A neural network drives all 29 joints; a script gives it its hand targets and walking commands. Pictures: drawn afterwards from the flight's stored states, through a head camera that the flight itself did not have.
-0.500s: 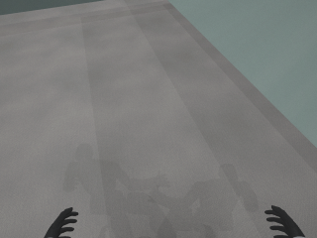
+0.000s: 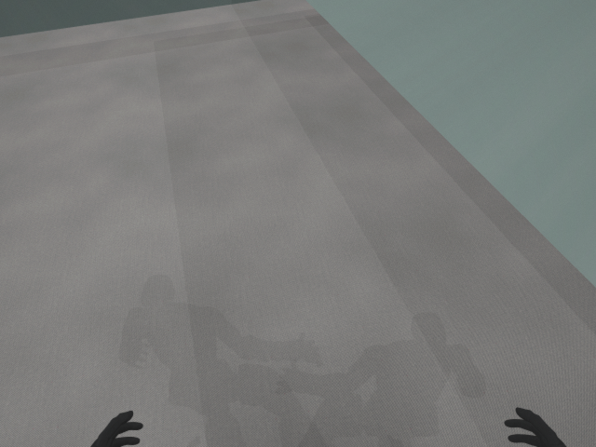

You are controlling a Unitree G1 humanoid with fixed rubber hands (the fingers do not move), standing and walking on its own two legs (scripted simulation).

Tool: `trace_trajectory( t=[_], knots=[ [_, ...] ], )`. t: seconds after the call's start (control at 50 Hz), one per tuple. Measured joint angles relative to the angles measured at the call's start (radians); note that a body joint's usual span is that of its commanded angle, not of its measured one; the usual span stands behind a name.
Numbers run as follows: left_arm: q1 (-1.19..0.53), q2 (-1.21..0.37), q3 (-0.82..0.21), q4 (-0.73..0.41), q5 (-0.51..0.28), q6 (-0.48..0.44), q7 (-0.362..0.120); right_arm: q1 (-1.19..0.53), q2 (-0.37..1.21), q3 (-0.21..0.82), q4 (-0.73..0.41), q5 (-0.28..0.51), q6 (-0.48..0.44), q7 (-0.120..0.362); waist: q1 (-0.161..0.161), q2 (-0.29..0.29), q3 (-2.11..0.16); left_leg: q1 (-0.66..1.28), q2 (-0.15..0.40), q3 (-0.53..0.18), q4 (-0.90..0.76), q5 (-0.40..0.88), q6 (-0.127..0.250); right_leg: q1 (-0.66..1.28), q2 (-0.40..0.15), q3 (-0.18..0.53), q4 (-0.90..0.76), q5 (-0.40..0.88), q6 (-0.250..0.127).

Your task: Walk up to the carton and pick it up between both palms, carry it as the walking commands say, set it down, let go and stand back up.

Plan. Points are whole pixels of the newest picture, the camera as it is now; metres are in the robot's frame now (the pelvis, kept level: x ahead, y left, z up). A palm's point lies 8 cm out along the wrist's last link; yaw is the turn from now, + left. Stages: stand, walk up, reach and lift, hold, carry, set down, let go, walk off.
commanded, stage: stand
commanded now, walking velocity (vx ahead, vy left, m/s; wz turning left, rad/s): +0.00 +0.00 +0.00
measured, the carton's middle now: out of the picture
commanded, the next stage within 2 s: walk up in 0.48 s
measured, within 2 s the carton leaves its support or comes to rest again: neither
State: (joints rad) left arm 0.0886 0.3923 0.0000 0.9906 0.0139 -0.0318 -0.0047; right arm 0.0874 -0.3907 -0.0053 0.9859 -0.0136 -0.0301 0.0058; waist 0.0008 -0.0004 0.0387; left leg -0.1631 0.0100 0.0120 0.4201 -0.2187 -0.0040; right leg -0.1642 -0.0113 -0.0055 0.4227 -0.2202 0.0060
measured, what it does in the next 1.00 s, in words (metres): lifts its right foot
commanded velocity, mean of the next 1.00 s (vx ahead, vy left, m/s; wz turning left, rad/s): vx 0.01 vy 0.00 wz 0.17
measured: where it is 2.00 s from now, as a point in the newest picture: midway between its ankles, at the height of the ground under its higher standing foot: outside the picture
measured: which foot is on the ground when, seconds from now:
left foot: down 0.00-1.00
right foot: down 0.00-0.90, up 0.92-1.00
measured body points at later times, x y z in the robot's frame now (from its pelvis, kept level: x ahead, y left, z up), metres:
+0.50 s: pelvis +0.00 +0.00 +0.00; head +0.00 +0.00 +0.45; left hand +0.11 +0.32 -0.11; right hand +0.11 -0.32 -0.11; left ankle +0.01 +0.12 -0.74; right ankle +0.01 -0.12 -0.74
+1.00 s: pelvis -0.01 +0.02 -0.02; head +0.03 +0.06 +0.43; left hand +0.06 +0.31 -0.15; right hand +0.14 -0.24 -0.12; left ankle +0.00 +0.11 -0.74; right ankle +0.00 -0.13 -0.68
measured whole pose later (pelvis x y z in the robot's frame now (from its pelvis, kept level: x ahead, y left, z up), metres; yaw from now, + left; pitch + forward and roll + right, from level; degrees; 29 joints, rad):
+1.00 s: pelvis -0.01 +0.02 -0.02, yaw +12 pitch -1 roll -3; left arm 0.10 0.29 0.04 0.82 0.03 0.08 0.02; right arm 0.20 -0.28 -0.07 0.82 -0.01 0.05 0.01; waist -0.01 -0.02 0.13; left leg -0.33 -0.01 -0.01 0.65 -0.30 0.06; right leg -0.42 -0.04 -0.03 1.03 -0.49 0.05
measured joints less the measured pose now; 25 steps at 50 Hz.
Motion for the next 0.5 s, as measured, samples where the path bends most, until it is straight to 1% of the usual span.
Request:
trace_trajectory(
  t=[0.22,0.5],
  knots=[
    [-0.002,0.003,-0.001,0.045,0.000,0.005,0.001,-0.001,-0.003,0.000,0.045,0.000,0.003,-0.001,0.001,0.000,0.001,0.019,0.001,0.001,-0.042,0.023,-0.001,0.019,0.000,0.001,-0.042,0.024,0.001],
    [-0.003,0.004,0.000,0.066,-0.001,0.009,0.003,-0.003,-0.005,0.000,0.066,0.001,0.007,-0.003,0.001,0.000,0.002,0.030,0.000,0.000,-0.063,0.033,-0.001,0.030,-0.001,0.002,-0.064,0.034,0.002]
  ],
)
